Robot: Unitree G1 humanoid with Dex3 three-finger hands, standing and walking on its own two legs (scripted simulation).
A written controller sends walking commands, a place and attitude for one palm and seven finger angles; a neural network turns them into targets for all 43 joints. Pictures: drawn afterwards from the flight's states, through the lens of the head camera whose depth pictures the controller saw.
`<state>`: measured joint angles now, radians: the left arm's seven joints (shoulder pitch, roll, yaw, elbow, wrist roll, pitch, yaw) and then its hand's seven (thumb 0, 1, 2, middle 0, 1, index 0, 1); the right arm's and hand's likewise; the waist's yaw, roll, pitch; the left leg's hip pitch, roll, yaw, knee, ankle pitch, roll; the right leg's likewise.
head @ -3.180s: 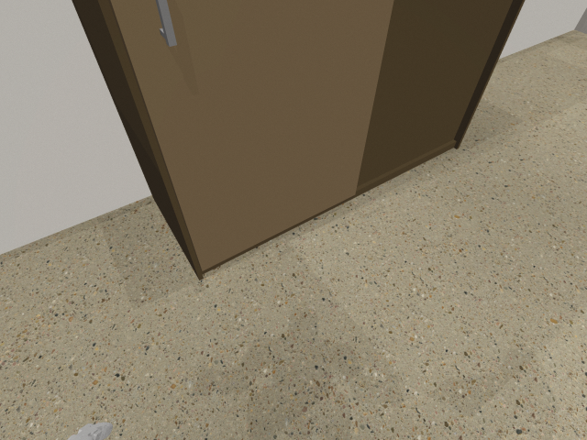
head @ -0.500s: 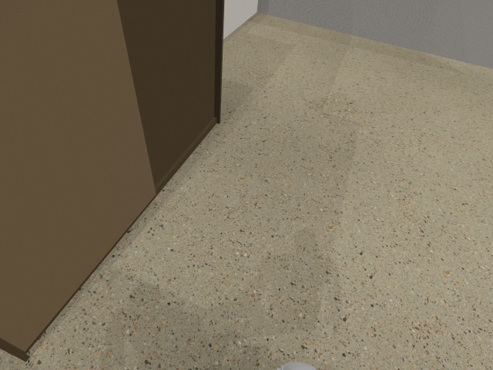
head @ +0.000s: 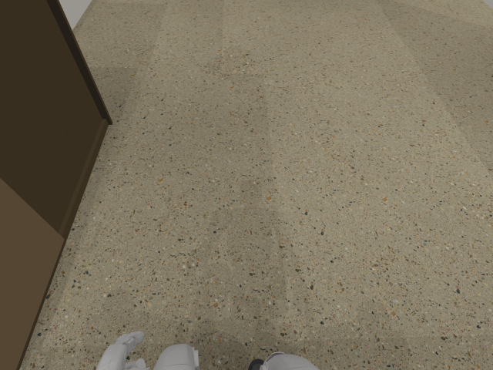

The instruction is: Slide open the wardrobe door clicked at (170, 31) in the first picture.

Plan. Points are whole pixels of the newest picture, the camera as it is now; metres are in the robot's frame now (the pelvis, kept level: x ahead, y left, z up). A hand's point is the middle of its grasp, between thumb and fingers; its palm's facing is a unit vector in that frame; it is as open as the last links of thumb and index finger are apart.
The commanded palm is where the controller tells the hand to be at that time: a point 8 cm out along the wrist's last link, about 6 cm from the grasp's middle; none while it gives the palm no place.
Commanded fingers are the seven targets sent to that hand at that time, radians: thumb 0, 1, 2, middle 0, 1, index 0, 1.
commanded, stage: walk to a spot facing it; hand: left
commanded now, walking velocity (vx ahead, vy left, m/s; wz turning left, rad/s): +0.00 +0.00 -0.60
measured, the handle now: out of the picture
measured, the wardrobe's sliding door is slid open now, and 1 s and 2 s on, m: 0.00 0.00 0.00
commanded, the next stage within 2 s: turn to face it in 1.46 s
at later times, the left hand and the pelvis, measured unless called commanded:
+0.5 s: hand out of the picture +0.13 +0.28 -0.15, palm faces -0.19 -0.96 -0.21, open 7.4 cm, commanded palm none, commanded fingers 0.00 0.90 0.90 -0.20 -0.30 -0.20 -0.30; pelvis +0.04 +0.08 +0.02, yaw -18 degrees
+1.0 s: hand (178, 310) +0.24 +0.13 -0.13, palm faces -0.56 -0.79 -0.26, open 7.4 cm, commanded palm none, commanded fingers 0.00 0.90 0.90 -0.20 -0.30 -0.20 -0.30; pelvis +0.03 +0.03 +0.02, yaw -37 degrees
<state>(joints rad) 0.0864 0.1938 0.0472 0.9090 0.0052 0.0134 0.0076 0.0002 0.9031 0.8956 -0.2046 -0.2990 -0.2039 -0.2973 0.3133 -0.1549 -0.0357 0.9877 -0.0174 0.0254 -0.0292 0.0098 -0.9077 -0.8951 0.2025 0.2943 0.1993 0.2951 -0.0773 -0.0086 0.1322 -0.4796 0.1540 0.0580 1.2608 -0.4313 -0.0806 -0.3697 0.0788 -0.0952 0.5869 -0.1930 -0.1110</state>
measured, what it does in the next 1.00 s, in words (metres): steps on the spot, turning right: left foot, then right foot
